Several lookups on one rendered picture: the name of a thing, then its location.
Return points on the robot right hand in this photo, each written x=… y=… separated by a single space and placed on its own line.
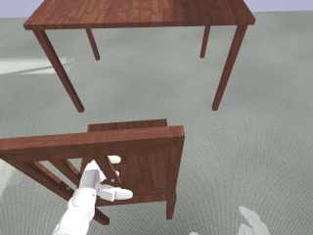
x=257 y=227

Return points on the chair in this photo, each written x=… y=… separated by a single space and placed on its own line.
x=150 y=155

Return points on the table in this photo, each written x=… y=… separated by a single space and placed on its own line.
x=88 y=14

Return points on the robot left hand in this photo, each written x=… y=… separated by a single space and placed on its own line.
x=92 y=177

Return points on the left robot forearm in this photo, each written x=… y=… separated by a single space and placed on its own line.
x=80 y=210

